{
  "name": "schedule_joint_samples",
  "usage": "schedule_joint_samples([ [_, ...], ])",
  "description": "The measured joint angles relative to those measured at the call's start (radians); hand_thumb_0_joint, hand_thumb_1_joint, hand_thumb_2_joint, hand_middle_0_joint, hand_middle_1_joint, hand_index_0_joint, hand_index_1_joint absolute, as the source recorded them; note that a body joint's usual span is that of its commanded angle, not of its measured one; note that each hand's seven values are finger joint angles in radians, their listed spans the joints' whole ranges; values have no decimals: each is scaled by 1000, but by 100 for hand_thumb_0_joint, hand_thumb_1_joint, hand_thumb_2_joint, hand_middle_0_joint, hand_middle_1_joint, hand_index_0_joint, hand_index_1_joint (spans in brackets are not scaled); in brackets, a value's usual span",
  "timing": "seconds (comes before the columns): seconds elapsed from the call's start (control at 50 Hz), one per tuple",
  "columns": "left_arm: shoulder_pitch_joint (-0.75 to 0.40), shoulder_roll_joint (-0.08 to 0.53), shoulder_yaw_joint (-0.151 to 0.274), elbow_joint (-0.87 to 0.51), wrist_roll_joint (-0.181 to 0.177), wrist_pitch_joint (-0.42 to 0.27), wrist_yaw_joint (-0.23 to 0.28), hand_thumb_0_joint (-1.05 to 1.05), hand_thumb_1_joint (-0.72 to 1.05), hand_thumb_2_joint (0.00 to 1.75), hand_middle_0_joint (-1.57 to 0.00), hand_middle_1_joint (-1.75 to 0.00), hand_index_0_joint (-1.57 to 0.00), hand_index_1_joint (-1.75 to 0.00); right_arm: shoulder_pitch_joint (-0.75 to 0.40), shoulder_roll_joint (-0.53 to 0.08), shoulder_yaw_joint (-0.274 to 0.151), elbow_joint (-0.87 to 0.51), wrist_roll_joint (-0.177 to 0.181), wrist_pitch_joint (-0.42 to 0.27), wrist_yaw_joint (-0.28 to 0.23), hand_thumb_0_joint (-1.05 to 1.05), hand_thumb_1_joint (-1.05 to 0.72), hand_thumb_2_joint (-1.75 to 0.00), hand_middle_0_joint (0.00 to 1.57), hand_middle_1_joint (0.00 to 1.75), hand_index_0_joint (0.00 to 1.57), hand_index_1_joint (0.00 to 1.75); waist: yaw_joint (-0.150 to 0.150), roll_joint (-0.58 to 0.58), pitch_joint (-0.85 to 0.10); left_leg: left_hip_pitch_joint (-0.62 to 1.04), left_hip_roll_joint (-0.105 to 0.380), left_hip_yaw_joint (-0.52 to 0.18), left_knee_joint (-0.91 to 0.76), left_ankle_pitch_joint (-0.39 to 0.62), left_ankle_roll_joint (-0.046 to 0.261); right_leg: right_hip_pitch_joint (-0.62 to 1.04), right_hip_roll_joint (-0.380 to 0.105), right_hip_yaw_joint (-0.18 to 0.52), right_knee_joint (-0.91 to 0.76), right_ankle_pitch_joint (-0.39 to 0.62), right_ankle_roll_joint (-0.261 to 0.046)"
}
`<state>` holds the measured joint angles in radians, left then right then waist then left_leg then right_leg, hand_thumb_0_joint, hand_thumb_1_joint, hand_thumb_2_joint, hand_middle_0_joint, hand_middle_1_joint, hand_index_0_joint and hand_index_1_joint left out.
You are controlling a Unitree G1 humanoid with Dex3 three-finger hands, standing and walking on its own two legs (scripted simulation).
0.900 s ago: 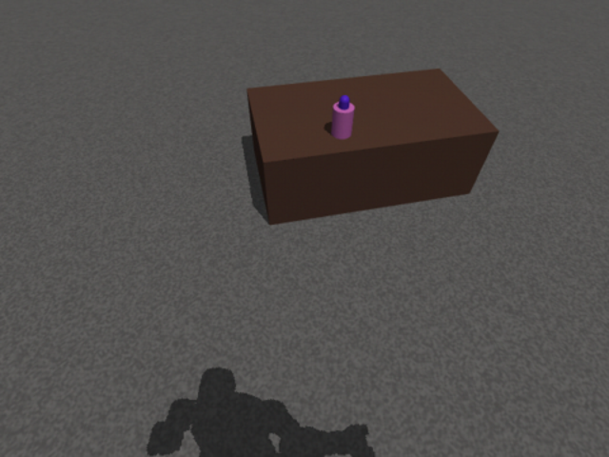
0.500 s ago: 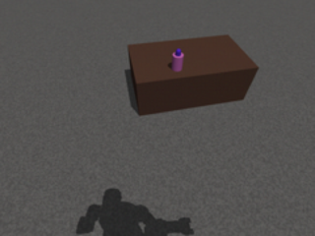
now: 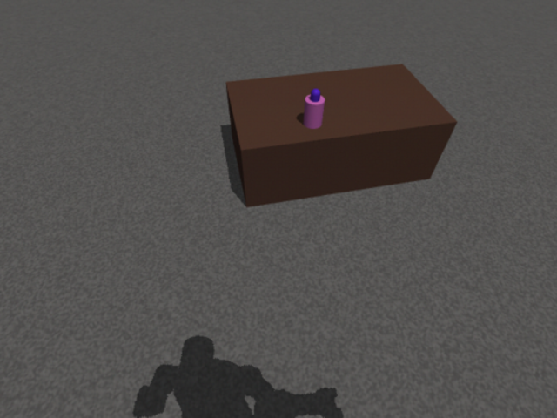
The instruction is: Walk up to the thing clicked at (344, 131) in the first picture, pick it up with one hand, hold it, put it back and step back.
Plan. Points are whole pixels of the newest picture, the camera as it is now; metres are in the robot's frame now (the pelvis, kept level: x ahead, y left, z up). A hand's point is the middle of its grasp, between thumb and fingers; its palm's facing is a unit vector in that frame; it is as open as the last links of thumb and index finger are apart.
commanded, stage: stand
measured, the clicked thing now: (314, 106) +1.33 -0.13 -0.34
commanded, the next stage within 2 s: walk up in 0.22 s
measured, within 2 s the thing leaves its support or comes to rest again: neither
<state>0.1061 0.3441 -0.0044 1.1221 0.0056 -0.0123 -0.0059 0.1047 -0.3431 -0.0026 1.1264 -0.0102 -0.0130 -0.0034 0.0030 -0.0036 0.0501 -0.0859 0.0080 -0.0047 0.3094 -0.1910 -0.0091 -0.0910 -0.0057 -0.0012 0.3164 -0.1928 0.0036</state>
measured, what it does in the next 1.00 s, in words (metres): walks ahead: left foot, then right foot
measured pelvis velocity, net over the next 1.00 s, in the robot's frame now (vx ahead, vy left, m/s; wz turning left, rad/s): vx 0.24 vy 0.08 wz -0.04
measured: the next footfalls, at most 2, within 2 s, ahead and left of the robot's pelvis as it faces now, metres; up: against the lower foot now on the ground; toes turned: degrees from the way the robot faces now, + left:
left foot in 0.52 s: +0.17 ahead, +0.21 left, +0.00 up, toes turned +3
right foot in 0.94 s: +0.36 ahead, -0.04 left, +0.00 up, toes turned -6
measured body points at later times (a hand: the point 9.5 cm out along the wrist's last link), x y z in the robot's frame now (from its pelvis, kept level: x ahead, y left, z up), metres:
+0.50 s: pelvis +0.04 +0.05 -0.01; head +0.06 +0.05 +0.44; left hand +0.05 +0.38 -0.13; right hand +0.13 -0.29 -0.12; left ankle +0.10 +0.19 -0.73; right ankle -0.01 -0.12 -0.75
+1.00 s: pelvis +0.24 +0.08 -0.03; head +0.25 +0.05 +0.42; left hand +0.34 +0.40 -0.12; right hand +0.24 -0.24 -0.17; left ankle +0.13 +0.21 -0.73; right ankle +0.32 -0.04 -0.75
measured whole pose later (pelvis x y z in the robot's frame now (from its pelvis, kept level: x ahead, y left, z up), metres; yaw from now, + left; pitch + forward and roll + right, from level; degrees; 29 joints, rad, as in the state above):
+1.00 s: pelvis +0.24 +0.08 -0.03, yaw -2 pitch -4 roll +0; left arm 0.24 0.40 0.06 0.89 0.01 -0.09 -0.05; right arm 0.36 -0.41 -0.07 0.88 -0.01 -0.03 0.06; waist -0.03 0.08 0.09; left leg -0.11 0.06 0.05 0.79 -0.50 0.04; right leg -0.37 -0.02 -0.07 0.65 -0.21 -0.02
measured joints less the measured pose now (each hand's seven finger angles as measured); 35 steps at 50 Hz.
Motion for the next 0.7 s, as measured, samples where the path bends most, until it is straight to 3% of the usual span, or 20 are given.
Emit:
schedule_joint_samples([
  [0.22, 6, 1, -1, 1, -1, -1, -1, 1, 91, 90, -21, -30, -20, -30, 8, 1, 1, 5, 0, -1, 1, 0, -91, -89, 21, 30, 20, 30, 1, 0, -1, 2, -2, -1, -4, 3, 1, 1, -2, -1, -2, 1, 1],
  [0.3, 64, 10, 27, -44, 14, -24, -28, 0, 91, 90, -21, -30, -21, -30, 50, -20, -39, -51, -26, 1, 40, 0, -90, -89, 21, 30, 20, 30, 0, 11, -23, -59, -3, 1, 158, -199, 48, -39, 3, 3, 103, -118, -25],
  [0.36, 108, 19, 45, -72, 22, -43, -33, 0, 90, 90, -21, -30, -21, -30, 75, -53, -64, -77, -38, 12, 54, 0, -90, -89, 21, 30, 20, 30, 8, 27, -32, -160, -2, 2, 374, -245, 48, -38, 0, 0, 106, -81, -32],
  [0.42, 149, 30, 55, -93, 25, -54, -31, 0, 90, 90, -21, -30, -21, -30, 82, -86, -81, -98, -39, 10, 65, 0, -91, -89, 21, 30, 20, 30, 25, 46, -8, -241, 24, -14, 458, -247, 40, -4, -4, 4, 79, -89, -21],
  [0.5, 191, 72, 67, -103, 25, -43, -36, 0, 90, 90, -21, -30, -21, -30, 93, -100, -98, -136, -35, -4, 83, 0, -91, -89, 20, 30, 20, 30, 31, 35, 18, -278, 68, -24, 356, -214, 29, 36, -34, 6, 88, -128, 9],
  [0.54, 204, 98, 71, -105, 21, -32, -37, 1, 90, 90, -21, -30, -21, -30, 101, -99, -107, -154, -34, -17, 85, 0, -91, -89, 20, 30, 20, 30, 26, 12, 26, -255, 71, -2, 275, -61, 6, 29, -62, 12, 166, -190, 21],
  [0.56, 209, 110, 74, -106, 21, -26, -36, 1, 90, 90, -21, -30, -21, -30, 100, -93, -113, -162, -35, -26, 82, 0, -91, -89, 20, 30, 20, 30, 26, -14, 35, -242, 53, 23, 279, -4, -4, 4, -88, 30, 252, -231, 3],
  [0.58, 212, 117, 76, -104, 18, -19, -31, 1, 90, 90, -21, -30, -21, -30, 100, -85, -117, -172, -40, -35, 77, 0, -91, -89, 20, 30, 20, 30, 24, -34, 39, -237, 39, 46, 307, -26, -6, -42, -92, 68, 378, -272, -17],
  [0.62, 209, 116, 71, -100, 13, -5, -23, 1, 91, 90, -21, -30, -20, -30, 119, -70, -115, -189, -37, -42, 73, 0, -91, -89, 20, 30, 20, 30, -1, -37, 30, -221, 32, 54, 330, -81, 5, -141, -38, 108, 611, -310, -44],
  [0.66, 196, 114, 60, -110, 4, -6, -24, 1, 91, 90, -20, -30, -20, -30, 148, -57, -104, -192, -27, -36, 72, 0, -91, -89, 20, 30, 20, 30, -15, -31, 19, -181, 31, 54, 299, -98, 25, -226, -3, 87, 744, -284, -54],
  [0.7, 189, 114, 56, -130, -5, -23, -31, 1, 91, 90, -20, -30, -20, -30, 173, -43, -91, -191, -20, -32, 69, 0, -91, -89, 21, 30, 20, 30, -18, -35, 13, -127, 26, 66, 242, -91, 30, -293, 0, 62, 764, -222, -52],
])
